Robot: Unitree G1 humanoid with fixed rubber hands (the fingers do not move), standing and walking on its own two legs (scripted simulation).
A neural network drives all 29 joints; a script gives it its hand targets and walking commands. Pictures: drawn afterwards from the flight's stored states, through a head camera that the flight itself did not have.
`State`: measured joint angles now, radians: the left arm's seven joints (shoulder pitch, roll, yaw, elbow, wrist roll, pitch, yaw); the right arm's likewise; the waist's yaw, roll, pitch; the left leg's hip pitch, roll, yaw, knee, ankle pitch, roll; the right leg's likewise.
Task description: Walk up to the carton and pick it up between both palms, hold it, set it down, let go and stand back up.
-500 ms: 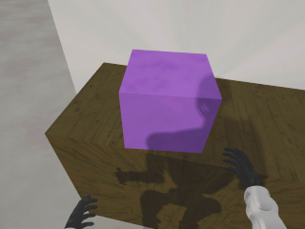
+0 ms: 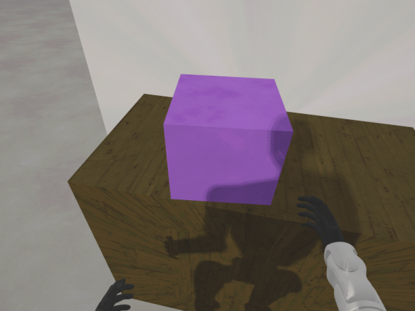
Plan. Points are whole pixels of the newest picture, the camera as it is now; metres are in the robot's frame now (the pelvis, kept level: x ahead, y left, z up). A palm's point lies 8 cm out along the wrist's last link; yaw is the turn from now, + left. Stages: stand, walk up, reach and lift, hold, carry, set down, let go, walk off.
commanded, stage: set down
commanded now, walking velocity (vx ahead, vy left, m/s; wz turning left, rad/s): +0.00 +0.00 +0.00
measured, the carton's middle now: (224, 137) +0.51 -0.04 +0.10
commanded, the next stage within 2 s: let go in 0.50 s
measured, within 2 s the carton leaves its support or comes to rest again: neither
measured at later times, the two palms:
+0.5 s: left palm out of the picture +0.11 +0.20 -0.07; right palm (333, 233) +0.26 -0.24 +0.04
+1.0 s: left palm out of the picture -0.12 +0.23 -0.09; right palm out of the picture +0.07 -0.17 -0.08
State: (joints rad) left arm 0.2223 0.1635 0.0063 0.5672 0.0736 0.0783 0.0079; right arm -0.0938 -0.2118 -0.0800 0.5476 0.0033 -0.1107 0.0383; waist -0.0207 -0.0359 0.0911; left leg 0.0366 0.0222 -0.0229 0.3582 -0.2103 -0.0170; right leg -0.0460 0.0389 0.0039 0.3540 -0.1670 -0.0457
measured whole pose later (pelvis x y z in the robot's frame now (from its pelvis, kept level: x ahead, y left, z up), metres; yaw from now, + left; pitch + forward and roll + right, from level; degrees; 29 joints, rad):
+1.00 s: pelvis -0.13 -0.01 -0.01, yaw +15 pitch -8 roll -1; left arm 0.39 0.18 -0.06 0.44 -0.08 0.20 0.09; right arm 0.27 -0.19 -0.02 0.55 0.06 -0.26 0.10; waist 0.01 0.08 0.15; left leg -0.14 -0.05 -0.05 0.46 -0.21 0.00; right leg -0.16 -0.05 0.10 0.43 -0.17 0.02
